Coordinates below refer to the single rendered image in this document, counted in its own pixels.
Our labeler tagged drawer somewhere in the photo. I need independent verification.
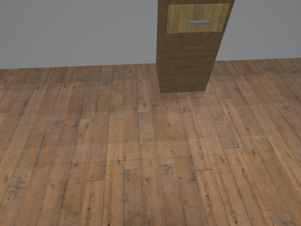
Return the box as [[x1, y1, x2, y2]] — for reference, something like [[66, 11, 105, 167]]
[[166, 4, 230, 33]]

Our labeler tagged handle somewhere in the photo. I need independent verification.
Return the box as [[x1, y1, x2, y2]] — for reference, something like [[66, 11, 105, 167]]
[[188, 18, 210, 25], [184, 47, 203, 51]]

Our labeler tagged cabinet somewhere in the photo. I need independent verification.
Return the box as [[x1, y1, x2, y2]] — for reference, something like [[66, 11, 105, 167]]
[[156, 0, 235, 93]]

